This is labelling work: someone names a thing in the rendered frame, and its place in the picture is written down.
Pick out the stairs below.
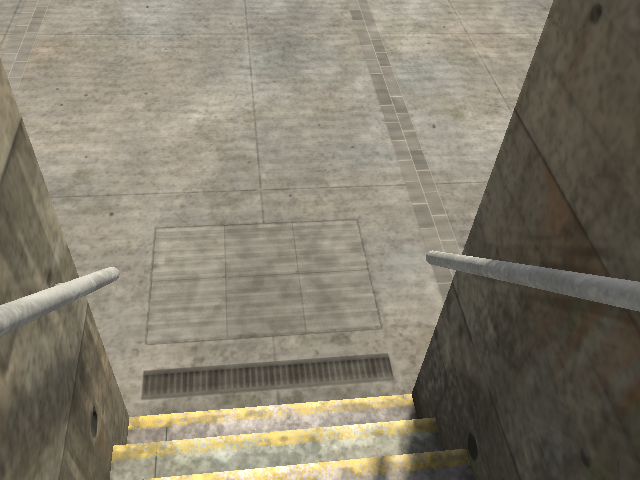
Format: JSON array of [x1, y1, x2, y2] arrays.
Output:
[[110, 394, 475, 480]]

